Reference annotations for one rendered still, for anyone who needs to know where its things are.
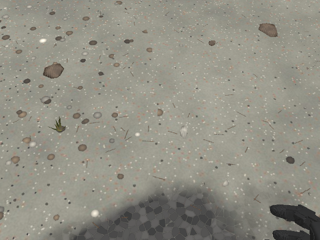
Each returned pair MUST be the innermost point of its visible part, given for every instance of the right robot hand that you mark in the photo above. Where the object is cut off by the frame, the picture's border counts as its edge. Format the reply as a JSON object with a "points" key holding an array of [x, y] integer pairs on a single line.
{"points": [[302, 216]]}

